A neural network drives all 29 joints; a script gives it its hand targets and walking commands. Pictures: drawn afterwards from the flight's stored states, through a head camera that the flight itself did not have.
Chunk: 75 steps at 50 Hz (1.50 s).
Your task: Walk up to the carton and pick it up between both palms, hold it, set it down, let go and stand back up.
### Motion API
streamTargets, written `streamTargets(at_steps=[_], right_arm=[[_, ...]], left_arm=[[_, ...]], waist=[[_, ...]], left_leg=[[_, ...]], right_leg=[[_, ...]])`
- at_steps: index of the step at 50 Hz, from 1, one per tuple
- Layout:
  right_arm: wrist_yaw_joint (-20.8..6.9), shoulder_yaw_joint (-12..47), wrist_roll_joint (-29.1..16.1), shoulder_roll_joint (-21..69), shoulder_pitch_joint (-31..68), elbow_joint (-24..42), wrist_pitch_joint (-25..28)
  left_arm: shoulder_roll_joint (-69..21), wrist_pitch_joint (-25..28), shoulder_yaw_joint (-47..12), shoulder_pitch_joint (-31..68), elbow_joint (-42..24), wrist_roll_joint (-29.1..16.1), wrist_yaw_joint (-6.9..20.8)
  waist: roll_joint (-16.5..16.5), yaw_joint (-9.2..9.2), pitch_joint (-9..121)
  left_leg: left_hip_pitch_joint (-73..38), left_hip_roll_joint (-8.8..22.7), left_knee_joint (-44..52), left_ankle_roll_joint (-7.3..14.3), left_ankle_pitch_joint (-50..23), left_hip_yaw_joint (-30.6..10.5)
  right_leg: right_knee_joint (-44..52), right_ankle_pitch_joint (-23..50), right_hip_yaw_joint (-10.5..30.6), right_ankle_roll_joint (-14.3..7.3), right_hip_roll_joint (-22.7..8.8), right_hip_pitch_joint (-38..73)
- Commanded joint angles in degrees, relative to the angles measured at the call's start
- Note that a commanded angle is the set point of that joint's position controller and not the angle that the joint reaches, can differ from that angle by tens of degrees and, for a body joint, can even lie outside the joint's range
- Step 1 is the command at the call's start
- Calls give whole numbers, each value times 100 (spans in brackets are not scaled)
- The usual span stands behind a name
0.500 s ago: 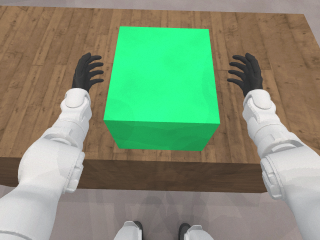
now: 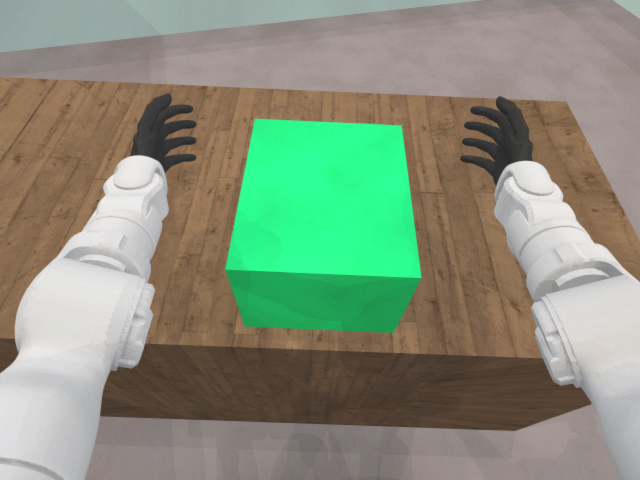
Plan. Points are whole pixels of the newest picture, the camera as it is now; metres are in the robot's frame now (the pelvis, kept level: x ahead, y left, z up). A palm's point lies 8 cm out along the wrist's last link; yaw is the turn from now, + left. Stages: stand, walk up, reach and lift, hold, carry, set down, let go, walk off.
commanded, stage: set down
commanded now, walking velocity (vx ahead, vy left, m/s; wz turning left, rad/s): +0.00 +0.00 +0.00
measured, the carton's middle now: (323, 225) +0.49 +0.03 -0.03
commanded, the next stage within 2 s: none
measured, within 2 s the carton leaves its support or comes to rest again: neither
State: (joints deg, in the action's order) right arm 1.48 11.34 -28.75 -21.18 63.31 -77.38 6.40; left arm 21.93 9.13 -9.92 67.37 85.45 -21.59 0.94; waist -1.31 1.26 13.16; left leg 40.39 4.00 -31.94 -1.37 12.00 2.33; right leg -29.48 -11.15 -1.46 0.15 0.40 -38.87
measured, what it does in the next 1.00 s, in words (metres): stands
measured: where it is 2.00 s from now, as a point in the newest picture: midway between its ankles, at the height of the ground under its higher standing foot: outside the picture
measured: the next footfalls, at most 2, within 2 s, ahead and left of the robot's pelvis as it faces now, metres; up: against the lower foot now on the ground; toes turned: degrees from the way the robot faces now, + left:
none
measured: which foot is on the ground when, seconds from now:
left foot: down 0.00-1.00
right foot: down 0.00-1.00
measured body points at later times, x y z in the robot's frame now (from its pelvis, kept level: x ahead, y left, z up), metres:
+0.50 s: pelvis +0.00 +0.00 +0.01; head +0.05 +0.01 +0.46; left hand +0.41 +0.24 +0.07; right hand +0.42 -0.19 +0.07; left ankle +0.01 +0.13 -0.73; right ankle +0.01 -0.12 -0.73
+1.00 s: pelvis -0.01 +0.01 +0.01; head +0.02 +0.02 +0.46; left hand +0.30 +0.26 +0.00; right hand +0.33 -0.17 +0.01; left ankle +0.01 +0.13 -0.73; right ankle +0.01 -0.12 -0.73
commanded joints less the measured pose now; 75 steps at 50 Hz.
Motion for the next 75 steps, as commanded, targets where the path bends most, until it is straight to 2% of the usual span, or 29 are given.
streamTargets(at_steps=[1, 3, 9, 13, 15, 18, 21, 25, 31, 32, 33, 34, 35, 42, 47, 48, 49, 51, 52, 53, 55, 58, 59, 63, 66, 67, 69, 72, 75], right_arm=[[45, -243, 153, -742, 2217, 823, 205], [52, -404, 178, -740, 2089, 969, 274], [192, -457, 285, -749, 1222, 1593, 676], [265, -530, 367, -728, 854, 1858, 784], [259, -553, 347, -594, 883, 1936, 735], [259, -593, 497, -612, 866, 2393, 753], [256, -544, 433, -468, 477, 2590, 736], [306, -352, 352, -336, -249, 2430, 752], [329, -491, 509, -130, -544, 2537, 893], [257, 417, 455, 518, -2541, 2436, 1039], [293, 13, 397, 374, -2191, 2584, 1168], [300, 128, 442, 475, -2521, 2514, 1285], [336, -141, 532, 417, -2496, 2747, 1380], [372, -1271, 1434, 383, -2116, 4079, 1459], [232, -1193, 1434, 535, -3009, 3888, 1374], [217, -1674, 1438, 308, -1697, 3720, 1316], [125, -1397, 1438, 362, -2293, 3341, 1256], [32, -1208, 1259, 389, -2803, 2992, 1314], [26, -1222, 1225, 274, -2999, 2893, 1377], [24, -1108, 1137, 313, -3365, 2787, 1495], [5, -922, 1007, 298, -3839, 2548, 1734], [75, -713, 952, 429, -4023, 2894, 2024], [59, -625, 962, 428, -4373, 2955, 2105], [53, -760, 1186, 578, -4429, 3868, 2173], [-20, -899, 1352, 552, -4784, 4153, 2125], [-52, -973, 1397, 634, -4887, 4282, 2123], [-56, -1097, 1497, 628, -5004, 4438, 2097], [-56, -1085, 1492, 666, -5263, 4633, 2228], [-45, -992, 1548, 653, -5662, 4126, 2323]], left_arm=[[654, 223, -15, 2376, -974, 46, 24], [700, 245, 167, 2278, -1320, 220, -28], [640, 336, 720, 1168, -2290, 654, -59], [644, 364, 1055, 678, -2692, 875, -44], [619, 356, 967, 772, -2719, 741, -71], [562, 400, 997, 612, -3017, 634, -121], [419, 434, 927, 225, -3042, 544, -98], [413, 423, 1081, -501, -3043, 708, 33], [414, 618, 1136, -712, -3134, 794, 66], [21, 617, 1904, -3163, -2789, 1170, 134], [217, 685, 2019, -2619, -3290, 1408, 221], [111, 642, 2003, -2938, -3345, 1501, 244], [158, 646, 1982, -2854, -3633, 1532, 248], [218, 1142, 1082, -2383, -4749, 526, -50], [281, 1388, 786, -3324, -4829, 340, -160], [425, 1379, 506, -1424, -4755, 126, -229], [186, 1328, 468, -2192, -4251, 143, -277], [46, 1336, 459, -3015, -4270, 342, -251], [-139, 1316, 445, -3278, -4256, 391, -216], [-99, 1342, 587, -3693, -4205, 583, -198], [-181, 1307, 819, -4392, -4074, 880, -72], [-109, 1274, 1135, -4739, -4401, 1142, 39], [-265, 1240, 1211, -5253, -4399, 1260, 75], [-57, 1276, 1228, -5075, -4962, 1124, 24], [-73, 1275, 1115, -5309, -5397, 1191, -115], [4, 1291, 1180, -5370, -5490, 1151, -143], [-7, 1305, 1030, -5315, -5691, 989, -166], [78, 1447, 1059, -5603, -5878, 880, -181], [-153, 1392, 1050, -6155, -5822, 1009, -88]], waist=[[294, -172, 3171], [584, -18, 3428], [495, 20, 3889], [462, 31, 3417], [360, 6, 3029], [124, 55, 3037], [188, 9, 3033], [118, 21, 2512], [123, -12, 1760], [-219, 554, 1383], [14, 330, 1693], [113, 403, 1561], [156, 269, 1359], [382, -116, 756], [563, -219, 1150], [923, -541, 1143], [760, -416, 776], [587, -283, 1096], [488, -467, 1048], [565, -276, 1017], [423, -180, 773], [137, -7, 451], [71, 64, 222], [-164, 72, -291], [212, 31, -230], [268, 153, -223], [375, -15, -98], [461, 18, 243], [526, -96, 135]], left_leg=[[-2150, -310, -4, -152, -1994, 42], [-2537, -289, -16, -213, -2250, 91], [-2972, -324, -163, -326, -3207, 65], [-2987, -366, -3, -287, -2913, 73], [-2990, -357, 54, -207, -2527, 30], [-3001, -362, 46, -190, -2363, 33], [-3077, -360, 81, -115, -2120, 30], [-3060, -400, 181, -91, -2193, -10], [-2921, -428, 360, -36, -1391, -14], [-3447, -522, 299, -39, -2488, 37], [-3285, -521, 416, -132, -2688, 47], [-3208, -556, 465, -156, -2681, 106], [-3078, -558, 565, -201, -2504, 121], [-2806, -460, 565, -112, -100, 46], [-3107, -380, 356, -209, -752, -142], [-2657, -374, 344, -193, -186, -211], [-2630, -354, 372, -169, -46, -278], [-3225, -323, 342, -158, -486, -271], [-3294, -327, 310, -198, -689, -319], [-3433, -370, 237, -224, -1266, -363], [-3709, -366, 182, -236, -1867, -346], [-3553, -464, 260, -202, -2203, -291], [-3582, -477, 356, -181, -2083, -272], [-3354, -534, 602, -63, -1373, -162], [-3451, -502, 690, -88, -1202, -128], [-3362, -499, 666, -77, -1153, -97], [-3341, -497, 663, -111, -1158, -110], [-3431, -478, 505, -130, -1573, -66], [-3770, -444, 403, -230, -2133, -77]], right_leg=[[229, 1870, -146, 173, 154, 1351], [265, 1820, -173, 125, 169, 1234], [220, 2774, -217, 114, 259, 1825], [348, 2451, -158, 130, 265, 1922], [456, 1829, -159, 96, 268, 1613], [464, 1681, -171, 95, 276, 1633], [472, 1461, -90, 92, 224, 1698], [528, 1719, -8, 101, 192, 2074], [664, 644, -5, 107, 125, 1752], [510, 1530, 123, 119, 117, 3217], [592, 1959, 130, 145, 88, 3066], [501, 2218, 106, 144, 83, 3458], [572, 2156, 100, 132, 98, 3433], [713, -501, 54, -108, 105, 2162], [521, -70, 27, -153, 140, 2181], [521, -700, 6, -176, 10, 1276], [463, -748, -4, -165, 1, 1254], [478, -360, -32, -141, 70, 1454], [496, -177, -92, -148, 104, 1544], [489, 111, -78, -149, 152, 1604], [610, 448, -58, -129, 199, 1971], [685, 978, 42, -59, 192, 2483], [736, 908, 49, -56, 224, 2724], [859, 459, 120, 6, 125, 2751], [867, 282, 168, -80, 72, 2674], [839, 208, 198, -100, 69, 2672], [845, 370, 218, -115, -6, 2615], [684, 946, 251, -88, -29, 2792], [699, 1439, 179, -130, 36, 2851]])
